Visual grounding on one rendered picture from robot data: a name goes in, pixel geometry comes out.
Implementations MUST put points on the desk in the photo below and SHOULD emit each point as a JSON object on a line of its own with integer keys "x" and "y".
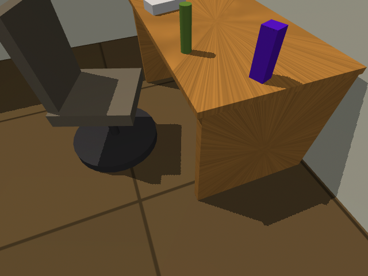
{"x": 245, "y": 130}

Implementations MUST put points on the office chair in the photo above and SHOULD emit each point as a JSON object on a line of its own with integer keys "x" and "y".
{"x": 113, "y": 135}

